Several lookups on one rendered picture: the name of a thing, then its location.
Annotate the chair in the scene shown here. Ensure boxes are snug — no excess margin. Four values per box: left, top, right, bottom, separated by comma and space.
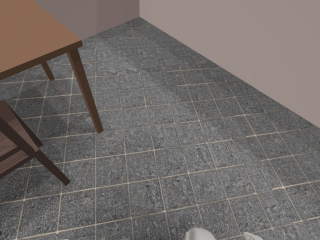
0, 99, 70, 235

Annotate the robot right thigh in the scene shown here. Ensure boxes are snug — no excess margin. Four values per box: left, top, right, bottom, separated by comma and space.
184, 228, 216, 240

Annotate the table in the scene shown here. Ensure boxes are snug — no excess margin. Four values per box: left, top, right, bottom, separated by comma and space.
0, 0, 104, 134

